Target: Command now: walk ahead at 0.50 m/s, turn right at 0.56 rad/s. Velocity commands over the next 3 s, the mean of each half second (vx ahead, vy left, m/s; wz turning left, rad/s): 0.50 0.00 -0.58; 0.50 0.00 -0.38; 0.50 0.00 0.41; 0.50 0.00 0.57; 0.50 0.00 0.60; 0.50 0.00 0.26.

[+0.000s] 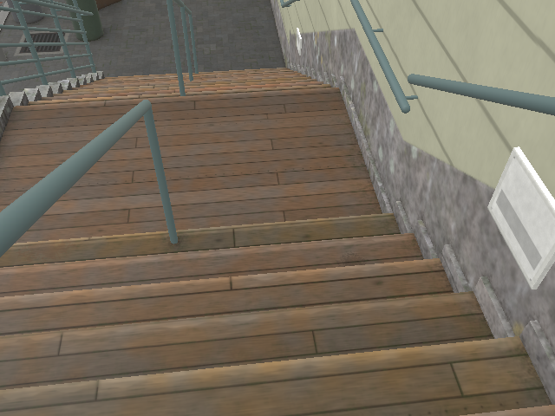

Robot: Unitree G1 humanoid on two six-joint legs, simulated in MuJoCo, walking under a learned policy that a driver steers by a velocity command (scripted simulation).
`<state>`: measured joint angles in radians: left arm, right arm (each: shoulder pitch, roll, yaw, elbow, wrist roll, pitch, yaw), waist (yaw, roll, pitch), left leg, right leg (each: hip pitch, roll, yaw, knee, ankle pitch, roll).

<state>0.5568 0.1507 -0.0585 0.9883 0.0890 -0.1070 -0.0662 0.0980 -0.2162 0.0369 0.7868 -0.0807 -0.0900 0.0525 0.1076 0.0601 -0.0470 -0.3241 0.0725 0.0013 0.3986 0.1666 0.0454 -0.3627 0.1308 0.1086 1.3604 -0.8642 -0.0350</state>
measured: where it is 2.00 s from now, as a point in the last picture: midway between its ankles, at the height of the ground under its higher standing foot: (346, 324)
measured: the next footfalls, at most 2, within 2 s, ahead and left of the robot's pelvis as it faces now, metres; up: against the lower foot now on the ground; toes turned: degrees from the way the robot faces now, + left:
right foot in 0.62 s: +0.44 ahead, -0.19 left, -0.17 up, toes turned -29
left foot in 1.12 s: +0.79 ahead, -0.01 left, -0.33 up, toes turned -19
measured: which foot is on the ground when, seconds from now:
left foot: down 0.00-0.64, up 0.66-1.00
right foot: down 0.00-0.00, up 0.02-0.60, down 0.62-1.00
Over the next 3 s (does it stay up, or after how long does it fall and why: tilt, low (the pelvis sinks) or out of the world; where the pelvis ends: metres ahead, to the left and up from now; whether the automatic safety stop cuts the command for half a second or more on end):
stays up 1.62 0.10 -0.86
